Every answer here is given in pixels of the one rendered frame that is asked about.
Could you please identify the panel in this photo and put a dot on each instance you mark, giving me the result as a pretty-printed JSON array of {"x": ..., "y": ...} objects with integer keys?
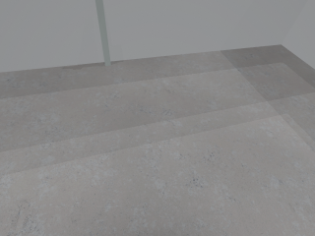
[{"x": 103, "y": 31}]

